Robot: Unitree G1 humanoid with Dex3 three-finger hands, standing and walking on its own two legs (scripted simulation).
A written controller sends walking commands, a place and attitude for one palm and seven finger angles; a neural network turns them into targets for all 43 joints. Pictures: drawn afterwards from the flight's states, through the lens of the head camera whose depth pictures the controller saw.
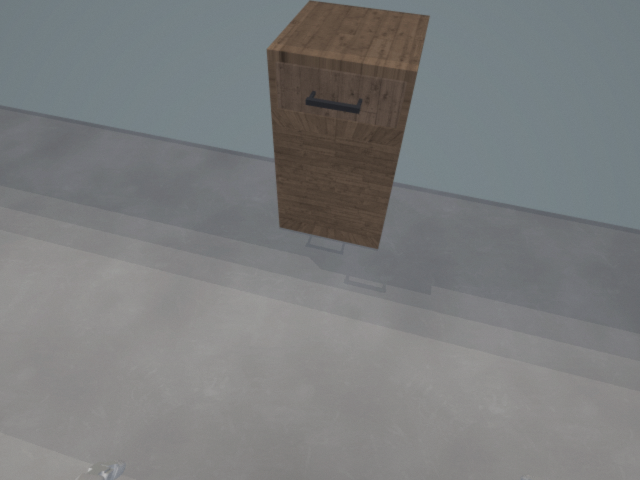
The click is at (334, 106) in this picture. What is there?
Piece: drawer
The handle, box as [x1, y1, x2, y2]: [306, 91, 361, 113]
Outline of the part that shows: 306,98 306,104 356,113 358,113 361,103 361,99 359,98 356,105 317,99 313,97 315,91 312,91 310,95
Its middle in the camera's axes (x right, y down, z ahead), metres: +0.04 -0.41 +1.15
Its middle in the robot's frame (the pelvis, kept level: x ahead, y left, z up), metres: +1.13 +0.02 -0.12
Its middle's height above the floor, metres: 0.65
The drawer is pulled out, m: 0.00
